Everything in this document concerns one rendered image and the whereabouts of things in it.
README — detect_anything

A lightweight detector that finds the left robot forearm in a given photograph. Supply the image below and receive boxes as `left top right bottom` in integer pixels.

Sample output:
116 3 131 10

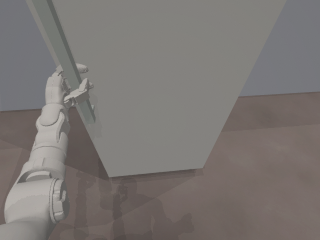
4 103 71 224

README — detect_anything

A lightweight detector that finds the handle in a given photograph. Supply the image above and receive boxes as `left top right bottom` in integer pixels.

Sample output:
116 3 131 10
32 0 96 124

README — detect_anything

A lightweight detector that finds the left robot upper arm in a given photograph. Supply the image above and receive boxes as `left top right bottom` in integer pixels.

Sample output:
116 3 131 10
0 178 70 240

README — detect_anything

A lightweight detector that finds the fridge door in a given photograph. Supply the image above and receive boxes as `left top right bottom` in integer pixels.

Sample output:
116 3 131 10
25 0 287 177

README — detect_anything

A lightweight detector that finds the left robot hand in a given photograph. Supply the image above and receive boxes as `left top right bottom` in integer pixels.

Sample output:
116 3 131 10
45 63 94 112

